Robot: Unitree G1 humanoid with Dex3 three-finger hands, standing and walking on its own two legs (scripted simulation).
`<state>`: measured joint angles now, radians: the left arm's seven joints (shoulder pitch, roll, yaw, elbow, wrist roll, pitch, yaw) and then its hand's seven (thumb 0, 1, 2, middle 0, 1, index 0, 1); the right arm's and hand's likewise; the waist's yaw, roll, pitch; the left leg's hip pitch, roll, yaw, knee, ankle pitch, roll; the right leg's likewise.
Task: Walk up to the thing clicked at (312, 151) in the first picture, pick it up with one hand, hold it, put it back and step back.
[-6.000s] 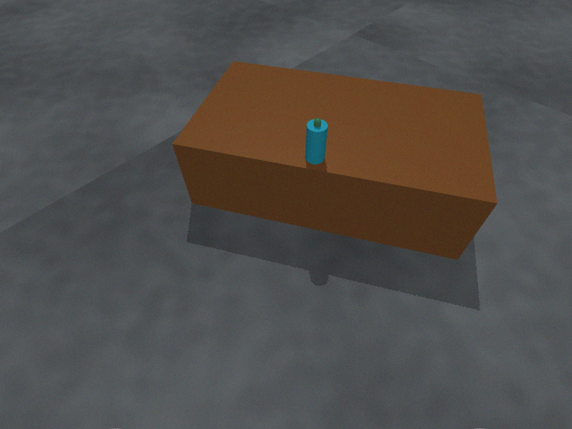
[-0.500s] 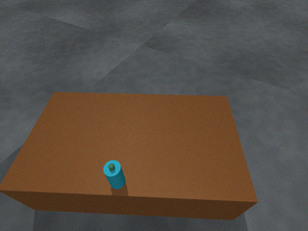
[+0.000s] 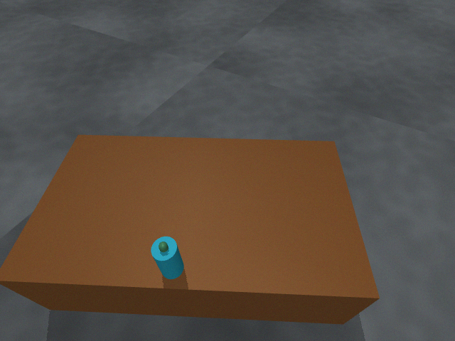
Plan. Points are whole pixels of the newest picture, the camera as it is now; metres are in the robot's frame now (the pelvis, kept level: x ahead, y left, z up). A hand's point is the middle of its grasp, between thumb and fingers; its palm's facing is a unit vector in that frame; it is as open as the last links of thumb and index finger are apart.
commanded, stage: stand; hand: left
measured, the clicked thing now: (167, 256) +0.39 +0.20 -0.34
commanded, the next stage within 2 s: go down in 0.52 s
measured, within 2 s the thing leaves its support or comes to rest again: neither
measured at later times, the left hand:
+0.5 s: hand out of the picture +0.08 +0.25 -0.15, palm faces -0.02 -0.93 -0.36, open 7.4 cm
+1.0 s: hand (102, 325) +0.17 +0.26 -0.14, palm faces +0.03 -0.93 -0.37, open 13.8 cm
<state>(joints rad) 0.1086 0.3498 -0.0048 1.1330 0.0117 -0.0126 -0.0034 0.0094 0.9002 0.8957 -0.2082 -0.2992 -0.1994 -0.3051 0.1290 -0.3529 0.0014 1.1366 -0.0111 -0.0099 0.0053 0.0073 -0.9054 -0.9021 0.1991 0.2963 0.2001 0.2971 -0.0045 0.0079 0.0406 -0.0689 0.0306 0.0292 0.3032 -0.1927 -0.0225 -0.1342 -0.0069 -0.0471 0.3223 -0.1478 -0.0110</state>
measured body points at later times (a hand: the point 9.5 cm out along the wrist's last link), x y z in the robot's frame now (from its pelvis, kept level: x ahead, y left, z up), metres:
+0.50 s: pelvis +0.01 +0.00 +0.00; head +0.01 -0.01 +0.45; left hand +0.08 +0.30 -0.13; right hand +0.08 -0.30 -0.14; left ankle -0.02 +0.13 -0.75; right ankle +0.02 -0.11 -0.75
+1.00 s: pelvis +0.00 +0.01 -0.01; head +0.04 +0.00 +0.43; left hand +0.17 +0.31 -0.12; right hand +0.11 -0.25 -0.13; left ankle -0.02 +0.13 -0.75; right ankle +0.02 -0.11 -0.75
